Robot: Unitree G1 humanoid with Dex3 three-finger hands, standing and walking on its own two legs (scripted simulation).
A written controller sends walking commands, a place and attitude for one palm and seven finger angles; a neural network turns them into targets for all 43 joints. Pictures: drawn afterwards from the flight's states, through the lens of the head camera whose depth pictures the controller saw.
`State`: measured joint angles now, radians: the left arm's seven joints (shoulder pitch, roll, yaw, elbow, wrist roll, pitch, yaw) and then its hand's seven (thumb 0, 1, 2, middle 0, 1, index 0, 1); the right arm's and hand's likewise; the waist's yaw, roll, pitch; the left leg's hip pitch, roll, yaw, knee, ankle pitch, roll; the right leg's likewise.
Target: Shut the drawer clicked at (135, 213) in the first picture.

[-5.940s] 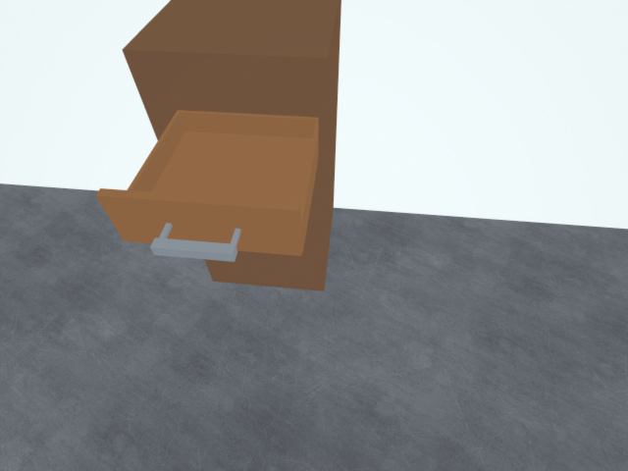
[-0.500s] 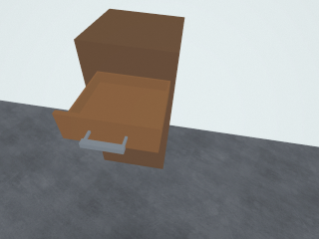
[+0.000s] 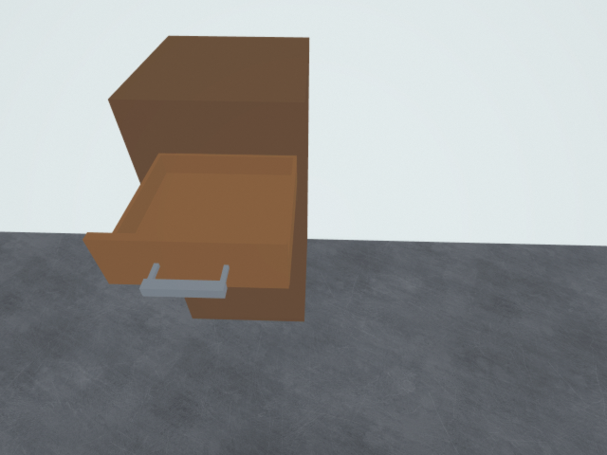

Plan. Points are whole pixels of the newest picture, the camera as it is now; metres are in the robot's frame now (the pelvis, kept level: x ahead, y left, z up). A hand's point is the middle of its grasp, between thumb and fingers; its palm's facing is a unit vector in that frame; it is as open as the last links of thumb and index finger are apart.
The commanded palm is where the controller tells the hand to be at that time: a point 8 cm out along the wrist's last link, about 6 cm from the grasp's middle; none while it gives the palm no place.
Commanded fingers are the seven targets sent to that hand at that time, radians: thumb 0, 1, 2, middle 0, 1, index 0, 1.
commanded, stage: shuffle to correct the standing spot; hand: left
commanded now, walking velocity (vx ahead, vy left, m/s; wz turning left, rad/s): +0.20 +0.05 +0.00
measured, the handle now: (187, 278) +0.46 +0.25 -0.09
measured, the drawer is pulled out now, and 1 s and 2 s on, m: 0.30 0.30 0.30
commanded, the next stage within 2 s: come to a stop and stand still in 0.62 s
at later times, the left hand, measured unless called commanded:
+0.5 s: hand out of the picture +0.10 +0.23 -0.17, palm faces +0.08 -0.98 -0.20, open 7.3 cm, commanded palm none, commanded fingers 0.00 0.90 0.90 -0.20 -0.30 -0.20 -0.30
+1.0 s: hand out of the picture +0.14 +0.20 -0.19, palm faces +0.12 -0.99 -0.12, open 7.4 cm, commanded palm none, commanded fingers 0.00 0.90 0.90 -0.20 -0.30 -0.20 -0.30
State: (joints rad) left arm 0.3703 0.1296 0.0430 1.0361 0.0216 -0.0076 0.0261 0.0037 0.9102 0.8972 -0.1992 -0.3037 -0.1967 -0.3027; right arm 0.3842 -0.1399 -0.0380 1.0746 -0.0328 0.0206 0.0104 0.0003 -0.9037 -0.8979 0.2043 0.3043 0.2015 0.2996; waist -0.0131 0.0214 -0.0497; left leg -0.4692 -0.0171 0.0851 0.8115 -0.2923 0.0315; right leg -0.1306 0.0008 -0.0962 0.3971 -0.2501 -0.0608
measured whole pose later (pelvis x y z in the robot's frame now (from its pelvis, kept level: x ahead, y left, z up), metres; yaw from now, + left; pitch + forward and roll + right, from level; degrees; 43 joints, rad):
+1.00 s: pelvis +0.18 +0.06 -0.01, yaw +1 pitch -1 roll +0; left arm 0.34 0.12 0.01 1.11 0.01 0.01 0.03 0.01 0.91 0.90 -0.20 -0.30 -0.20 -0.30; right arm 0.19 -0.15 -0.01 1.06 -0.01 -0.01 -0.04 0.00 -0.93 -0.90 0.20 0.30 0.20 0.30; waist 0.04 -0.05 0.05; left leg -0.30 0.03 0.10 0.49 -0.18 0.01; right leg -0.17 -0.02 -0.08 0.52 -0.34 -0.01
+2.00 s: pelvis +0.20 +0.02 +0.00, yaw +0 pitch -1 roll +1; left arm 0.38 0.07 -0.01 1.16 0.01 -0.03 0.04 0.00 0.91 0.90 -0.20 -0.30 -0.20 -0.30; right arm 0.31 -0.11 0.02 1.17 -0.01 0.00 -0.04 0.02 -0.93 -0.90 0.20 0.30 0.20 0.30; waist 0.01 0.01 0.01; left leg -0.21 0.06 0.07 0.39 -0.16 -0.04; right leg -0.08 0.03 -0.07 0.41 -0.31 -0.06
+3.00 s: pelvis +0.21 +0.07 -0.01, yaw -2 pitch +0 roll +0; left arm 0.28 0.19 -0.01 1.00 0.01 0.01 0.04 0.00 0.91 0.90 -0.20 -0.30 -0.20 -0.30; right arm 0.27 -0.17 0.02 1.05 -0.01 -0.02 -0.02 0.00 -0.92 -0.90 0.20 0.30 0.20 0.30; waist 0.00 -0.02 0.03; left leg -0.24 -0.02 0.08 0.51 -0.27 0.05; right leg -0.14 -0.02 -0.02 0.48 -0.34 0.01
